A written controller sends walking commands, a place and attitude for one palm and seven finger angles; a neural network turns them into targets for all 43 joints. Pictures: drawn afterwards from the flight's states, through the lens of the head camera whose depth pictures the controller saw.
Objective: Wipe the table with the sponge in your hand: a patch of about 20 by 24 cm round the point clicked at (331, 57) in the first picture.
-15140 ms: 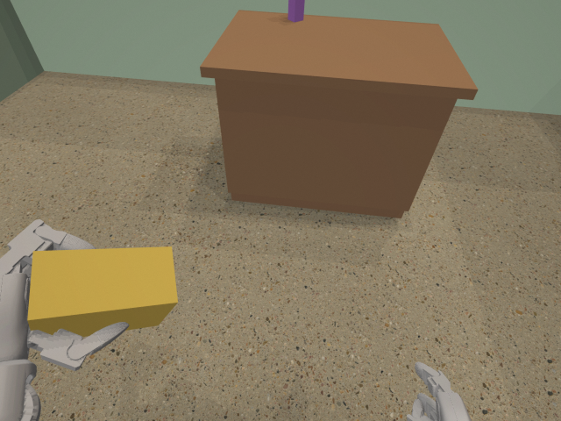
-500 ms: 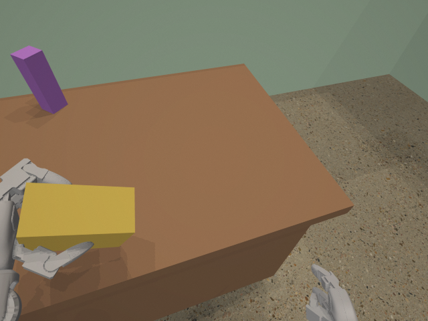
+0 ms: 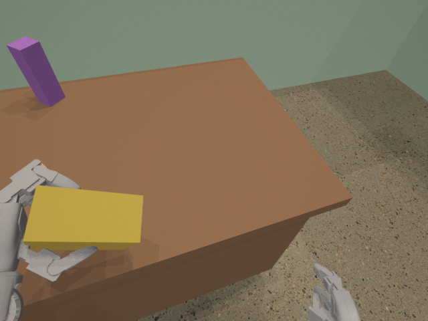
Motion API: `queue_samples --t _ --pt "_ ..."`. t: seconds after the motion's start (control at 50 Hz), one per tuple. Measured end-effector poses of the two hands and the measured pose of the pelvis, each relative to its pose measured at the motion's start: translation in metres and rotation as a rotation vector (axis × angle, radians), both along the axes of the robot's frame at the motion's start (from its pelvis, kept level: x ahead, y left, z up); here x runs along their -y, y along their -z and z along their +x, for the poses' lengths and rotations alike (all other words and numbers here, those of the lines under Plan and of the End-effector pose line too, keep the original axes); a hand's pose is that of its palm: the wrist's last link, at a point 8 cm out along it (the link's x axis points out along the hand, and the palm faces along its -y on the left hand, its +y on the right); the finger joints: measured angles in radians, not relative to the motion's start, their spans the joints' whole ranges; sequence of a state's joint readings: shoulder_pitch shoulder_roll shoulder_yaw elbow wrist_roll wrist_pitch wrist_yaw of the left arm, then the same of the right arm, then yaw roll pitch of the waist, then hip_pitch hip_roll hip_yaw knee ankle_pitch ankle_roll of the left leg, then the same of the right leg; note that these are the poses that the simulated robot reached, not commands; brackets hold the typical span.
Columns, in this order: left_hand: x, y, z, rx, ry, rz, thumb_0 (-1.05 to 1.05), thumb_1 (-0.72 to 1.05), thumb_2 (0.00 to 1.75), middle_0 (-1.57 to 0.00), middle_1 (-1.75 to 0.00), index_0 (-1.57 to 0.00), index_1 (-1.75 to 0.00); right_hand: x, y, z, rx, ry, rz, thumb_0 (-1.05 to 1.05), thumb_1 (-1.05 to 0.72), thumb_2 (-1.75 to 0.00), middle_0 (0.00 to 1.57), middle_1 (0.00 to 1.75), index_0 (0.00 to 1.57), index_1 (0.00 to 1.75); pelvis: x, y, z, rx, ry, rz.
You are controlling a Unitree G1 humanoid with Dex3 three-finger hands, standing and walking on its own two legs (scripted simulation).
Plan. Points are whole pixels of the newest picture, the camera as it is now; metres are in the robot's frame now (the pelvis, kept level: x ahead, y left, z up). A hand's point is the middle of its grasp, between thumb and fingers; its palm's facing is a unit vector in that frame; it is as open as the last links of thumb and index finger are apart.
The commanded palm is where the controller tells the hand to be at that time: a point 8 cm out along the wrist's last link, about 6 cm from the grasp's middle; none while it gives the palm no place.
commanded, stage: come to a stop and stand still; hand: left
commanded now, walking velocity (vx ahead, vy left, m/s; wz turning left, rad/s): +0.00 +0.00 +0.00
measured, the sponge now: (103, 223) +0.23 +0.19 +0.12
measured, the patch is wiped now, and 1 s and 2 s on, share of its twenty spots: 0.00 0.00 0.00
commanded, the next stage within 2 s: look again from close up in 0.96 s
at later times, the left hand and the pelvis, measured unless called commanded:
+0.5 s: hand (33, 204) +0.23 +0.27 +0.15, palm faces +0.39 -0.83 -0.40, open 10.7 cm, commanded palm +0.17 +0.29 +0.18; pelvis +0.01 +0.01 +0.00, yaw +1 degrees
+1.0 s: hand (40, 207) +0.23 +0.26 +0.15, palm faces +0.38 -0.85 -0.37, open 10.7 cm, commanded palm +0.17 +0.29 +0.18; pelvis +0.01 +0.01 +0.00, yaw +1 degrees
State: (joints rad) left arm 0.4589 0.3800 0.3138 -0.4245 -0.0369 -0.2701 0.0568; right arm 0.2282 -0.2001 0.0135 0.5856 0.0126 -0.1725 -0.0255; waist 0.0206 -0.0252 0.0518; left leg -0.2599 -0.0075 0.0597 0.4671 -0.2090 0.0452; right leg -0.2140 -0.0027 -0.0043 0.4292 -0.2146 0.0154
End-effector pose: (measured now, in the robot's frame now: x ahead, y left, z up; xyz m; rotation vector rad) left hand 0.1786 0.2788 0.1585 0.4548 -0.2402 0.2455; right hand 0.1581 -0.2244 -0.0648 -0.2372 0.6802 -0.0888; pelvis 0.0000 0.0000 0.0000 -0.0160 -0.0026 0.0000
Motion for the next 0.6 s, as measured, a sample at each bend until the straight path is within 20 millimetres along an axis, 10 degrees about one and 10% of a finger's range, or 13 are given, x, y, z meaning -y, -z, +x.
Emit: queue_samples --t 0.18,0.34,0.6 --pt "-0.05 -0.034 0.019 0.178 -0.128 0.101 -0.01 -0.54 1.03 -0.67 -1.32 -0.68 -1.32 -0.011 0.0 0.011 -0.026 -0.093 -0.028 0.01 -0.9 -0.9 0.2 0.3 0.2 0.3 -0.001 0.001 -0.001 -0.008 -0.002 -0.008" --pt "-0.011 -0.009 0.014 0.036 0.009 0.013 -0.01 -0.55 1.03 -0.68 -1.31 -0.69 -1.31 -0.022 0.0 0.019 0.043 -0.015 0.041 0.01 -0.9 -0.9 0.2 0.3 0.2 0.3 -0.015 0.002 0.006 -0.009 0.007 0.006" --pt "-0.031 -0.011 0.012 0.087 -0.123 -0.036 -0.01 -0.55 1.03 -0.69 -1.3 -0.7 -1.29 -0.025 -0.001 0.032 0.003 -0.056 0.001 0.01 -0.9 -0.9 0.2 0.3 0.2 0.3 -0.012 -0.001 0.017 -0.001 -0.011 -0.005"
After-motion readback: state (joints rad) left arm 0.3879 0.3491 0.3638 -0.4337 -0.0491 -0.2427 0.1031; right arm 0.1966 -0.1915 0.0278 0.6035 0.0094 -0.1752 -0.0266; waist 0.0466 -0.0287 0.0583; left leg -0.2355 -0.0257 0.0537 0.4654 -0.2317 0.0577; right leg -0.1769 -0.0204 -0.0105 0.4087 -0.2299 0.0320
